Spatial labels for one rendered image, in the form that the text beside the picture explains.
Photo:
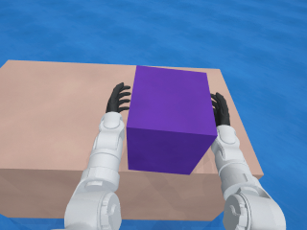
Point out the left robot hand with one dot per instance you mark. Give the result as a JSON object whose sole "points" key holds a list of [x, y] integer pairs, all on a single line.
{"points": [[114, 101]]}

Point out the carton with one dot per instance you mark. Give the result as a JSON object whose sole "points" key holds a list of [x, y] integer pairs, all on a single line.
{"points": [[171, 122]]}

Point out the left robot forearm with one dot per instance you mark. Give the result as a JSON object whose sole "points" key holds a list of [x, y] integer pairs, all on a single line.
{"points": [[102, 170]]}

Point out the right robot upper arm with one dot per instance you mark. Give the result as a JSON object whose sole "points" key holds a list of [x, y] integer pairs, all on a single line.
{"points": [[252, 212]]}

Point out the right robot hand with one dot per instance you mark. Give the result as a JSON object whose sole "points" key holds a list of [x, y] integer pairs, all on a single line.
{"points": [[221, 114]]}

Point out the pedestal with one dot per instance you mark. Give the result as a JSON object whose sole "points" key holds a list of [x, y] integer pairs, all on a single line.
{"points": [[50, 113]]}

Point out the right robot forearm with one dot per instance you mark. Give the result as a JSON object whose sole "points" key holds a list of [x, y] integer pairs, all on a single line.
{"points": [[232, 167]]}

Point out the left robot upper arm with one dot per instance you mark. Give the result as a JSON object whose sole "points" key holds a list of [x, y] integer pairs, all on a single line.
{"points": [[97, 210]]}

